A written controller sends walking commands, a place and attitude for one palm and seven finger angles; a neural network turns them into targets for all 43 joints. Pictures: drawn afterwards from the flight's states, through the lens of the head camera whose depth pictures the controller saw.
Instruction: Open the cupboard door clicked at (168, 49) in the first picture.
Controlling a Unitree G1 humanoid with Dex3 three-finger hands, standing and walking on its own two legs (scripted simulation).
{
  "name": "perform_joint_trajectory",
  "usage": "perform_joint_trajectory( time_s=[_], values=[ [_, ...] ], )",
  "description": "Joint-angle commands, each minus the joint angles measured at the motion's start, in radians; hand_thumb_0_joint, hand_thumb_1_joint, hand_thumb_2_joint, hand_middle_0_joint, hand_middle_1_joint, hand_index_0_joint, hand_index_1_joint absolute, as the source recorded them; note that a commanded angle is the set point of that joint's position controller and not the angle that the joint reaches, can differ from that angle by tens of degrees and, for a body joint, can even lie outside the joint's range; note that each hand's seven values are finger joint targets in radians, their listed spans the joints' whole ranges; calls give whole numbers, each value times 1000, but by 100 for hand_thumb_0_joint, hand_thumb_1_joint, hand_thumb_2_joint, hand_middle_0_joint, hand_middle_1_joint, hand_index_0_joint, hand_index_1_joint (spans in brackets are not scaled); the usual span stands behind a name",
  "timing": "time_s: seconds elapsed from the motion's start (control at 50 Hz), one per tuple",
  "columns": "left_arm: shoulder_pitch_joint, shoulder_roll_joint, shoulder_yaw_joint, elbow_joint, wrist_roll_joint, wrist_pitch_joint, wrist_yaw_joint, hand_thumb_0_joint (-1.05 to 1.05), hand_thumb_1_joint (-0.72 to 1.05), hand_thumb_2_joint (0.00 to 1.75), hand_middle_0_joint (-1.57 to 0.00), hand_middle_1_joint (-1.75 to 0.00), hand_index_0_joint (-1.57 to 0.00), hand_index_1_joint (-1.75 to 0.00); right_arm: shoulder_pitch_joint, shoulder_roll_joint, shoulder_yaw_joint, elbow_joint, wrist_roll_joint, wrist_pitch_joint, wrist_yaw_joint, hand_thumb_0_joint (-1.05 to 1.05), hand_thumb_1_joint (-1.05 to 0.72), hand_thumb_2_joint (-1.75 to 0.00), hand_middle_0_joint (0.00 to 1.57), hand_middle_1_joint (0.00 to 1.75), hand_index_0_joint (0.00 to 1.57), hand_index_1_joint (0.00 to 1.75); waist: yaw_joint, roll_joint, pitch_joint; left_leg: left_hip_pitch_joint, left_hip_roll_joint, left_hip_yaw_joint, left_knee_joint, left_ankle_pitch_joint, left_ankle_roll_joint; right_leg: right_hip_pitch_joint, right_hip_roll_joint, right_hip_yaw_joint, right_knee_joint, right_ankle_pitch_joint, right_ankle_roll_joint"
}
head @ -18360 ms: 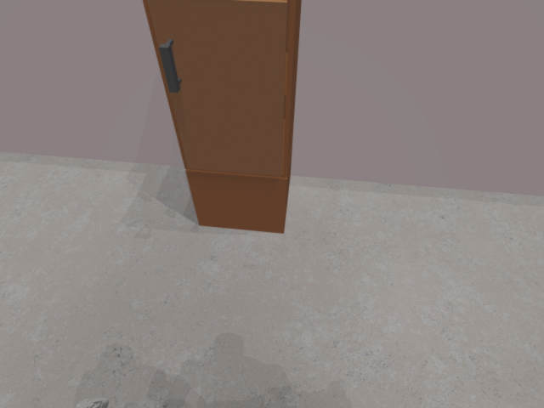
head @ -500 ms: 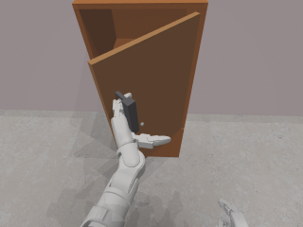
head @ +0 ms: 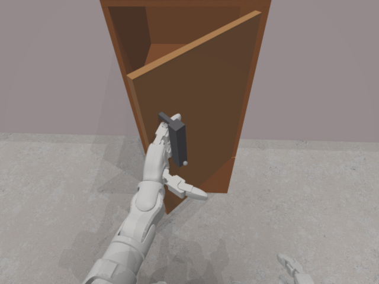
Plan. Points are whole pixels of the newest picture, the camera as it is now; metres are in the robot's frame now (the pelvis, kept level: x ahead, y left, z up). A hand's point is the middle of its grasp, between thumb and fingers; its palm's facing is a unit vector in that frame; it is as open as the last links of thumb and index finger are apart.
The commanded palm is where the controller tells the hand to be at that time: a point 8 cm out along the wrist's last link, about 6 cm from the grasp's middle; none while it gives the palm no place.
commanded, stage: slide the hand sideways off the handle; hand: left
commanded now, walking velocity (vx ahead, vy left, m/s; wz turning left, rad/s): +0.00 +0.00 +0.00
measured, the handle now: (172, 139) +0.41 +0.06 +0.08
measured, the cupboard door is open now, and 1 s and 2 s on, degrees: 47 48 48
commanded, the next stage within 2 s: draw the hand back to the body in 0.82 s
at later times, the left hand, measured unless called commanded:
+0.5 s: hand (167, 187) +0.29 +0.06 +0.07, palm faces -0.05 -1.00 -0.02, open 16.3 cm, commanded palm +0.26 +0.12 +0.07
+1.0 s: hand (148, 202) +0.26 +0.10 +0.07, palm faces -0.05 -1.00 -0.03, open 16.3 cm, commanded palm +0.24 +0.16 +0.08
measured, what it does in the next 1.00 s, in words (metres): stands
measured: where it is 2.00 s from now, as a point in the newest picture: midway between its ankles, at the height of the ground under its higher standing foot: outside the picture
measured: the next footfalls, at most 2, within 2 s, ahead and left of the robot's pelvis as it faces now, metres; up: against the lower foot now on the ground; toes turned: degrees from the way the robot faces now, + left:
none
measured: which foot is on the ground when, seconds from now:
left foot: down 0.00-1.00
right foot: down 0.00-1.00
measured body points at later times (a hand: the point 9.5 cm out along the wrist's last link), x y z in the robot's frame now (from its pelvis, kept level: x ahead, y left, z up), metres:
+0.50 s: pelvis +0.03 -0.02 +0.00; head +0.06 -0.04 +0.45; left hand +0.29 +0.12 +0.08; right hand +0.22 -0.23 -0.08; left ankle +0.02 +0.11 -0.70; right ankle +0.04 -0.12 -0.70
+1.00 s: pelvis +0.03 -0.02 -0.01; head +0.06 -0.04 +0.44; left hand +0.26 +0.15 +0.07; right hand +0.21 -0.24 -0.09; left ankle +0.02 +0.11 -0.70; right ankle +0.04 -0.12 -0.70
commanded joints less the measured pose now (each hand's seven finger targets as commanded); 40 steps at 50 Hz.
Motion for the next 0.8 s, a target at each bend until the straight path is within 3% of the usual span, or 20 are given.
perform_joint_trajectory(
  time_s=[0.0,0.02,0.12,0.18,0.22,0.26,0.34,0.36,0.38,0.44,0.58,0.62,0.66,0.74,0.78],
  values=[
    [-207,-45,-34,-308,41,-98,-5,0,-50,30,-15,-30,-15,-30,-81,-96,-42,-173,-5,-45,12,0,-90,-90,20,30,20,30,-5,-95,-263,110,-2,-33,-139,107,-2,131,46,-29,-104,103,-38],
    [-184,-4,-6,-317,47,-95,-4,0,-50,30,-15,-30,-15,-30,-84,-100,-41,-175,-6,-40,11,0,-90,-90,20,30,20,30,4,-95,-259,99,-3,-31,-140,110,-1,146,46,-23,-106,107,-40],
    [-53,32,22,-434,46,-74,-14,0,-50,30,-15,-30,-15,-30,-104,-90,-40,-202,-3,-24,3,0,-90,-90,20,30,20,30,20,-96,-257,104,-3,-15,-145,130,2,193,46,-12,-119,143,-37],
    [7,12,-3,-506,36,-62,-25,0,-50,30,-15,-30,-15,-30,-108,-81,-37,-209,0,-24,-1,0,-90,-90,20,30,20,30,7,-76,-238,117,-4,-12,-140,153,1,194,46,-13,-120,183,-33],
    [62,24,-4,-551,33,-58,-35,0,-50,30,-15,-30,-15,-30,-106,-84,-37,-215,-1,-28,-4,0,-90,-90,20,30,20,30,10,-107,-243,119,-5,-16,-134,173,3,211,46,-13,-119,208,-32],
    [138,35,3,-594,29,-55,-51,0,-50,30,-15,-30,-15,-30,-106,-79,-38,-221,0,-32,-6,0,-90,-90,20,30,20,30,13,-90,-254,125,-7,-11,-125,191,4,221,44,-8,-114,245,-28],
    [184,54,-3,-634,24,-41,-88,0,-50,30,-15,-30,-15,-30,-114,-80,-32,-226,2,-38,-16,0,-90,-90,20,30,20,30,-4,-100,-196,101,-14,-17,-113,164,6,201,38,1,-119,231,-23],
    [218,78,25,-643,20,-38,-96,0,-50,30,-15,-30,-15,-30,-113,-81,-34,-225,4,-39,-19,0,-90,-90,20,30,20,30,6,-81,-205,102,-15,-16,-109,162,4,202,40,3,-116,227,-24],
    [216,70,10,-662,19,-36,-108,0,-50,30,-15,-30,-15,-30,-114,-79,-30,-228,2,-43,-21,0,-90,-90,20,30,20,30,-2,-79,-203,104,-18,-18,-105,165,4,199,38,1,-113,236,-23],
    [277,111,54,-693,-4,-29,-137,0,-50,30,-15,-30,-15,-30,-116,-80,-29,-233,4,-51,-28,0,-90,-90,20,30,20,30,3,-88,-211,91,-23,-17,-88,178,6,217,34,13,-112,267,-19],
    [448,136,91,-783,-42,-36,-200,0,-50,30,-15,-30,-15,-30,-106,-81,-29,-249,5,-77,-33,0,-90,-90,20,30,20,30,8,-86,-225,73,-27,-23,-59,221,4,234,28,18,-85,363,-9],
    [478,155,104,-784,-44,-34,-214,0,-50,30,-15,-30,-15,-30,-106,-87,-29,-248,8,-80,-37,0,-90,-90,20,30,20,30,1,-84,-192,56,-26,-24,-53,204,4,213,30,20,-89,329,-10],
    [481,170,116,-808,-50,-41,-225,0,-50,30,-15,-30,-15,-30,-108,-89,-30,-252,9,-90,-38,0,-90,-90,20,30,20,30,2,-64,-189,48,-26,-28,-46,185,2,196,29,23,-83,294,-11],
    [560,193,155,-832,-74,-52,-247,0,-50,30,-15,-30,-15,-30,-104,-91,-32,-262,10,-108,-45,0,-90,-90,20,30,20,30,11,-104,-210,20,-28,-28,-26,173,3,215,20,43,-86,287,-2],
    [530,197,158,-846,-83,-56,-255,0,-50,30,-15,-30,-15,-30,-104,-94,-30,-259,10,-115,-49,0,-90,-90,20,30,20,30,1,-93,-202,5,-30,-30,-21,157,2,199,20,45,-84,260,-1]
  ],
)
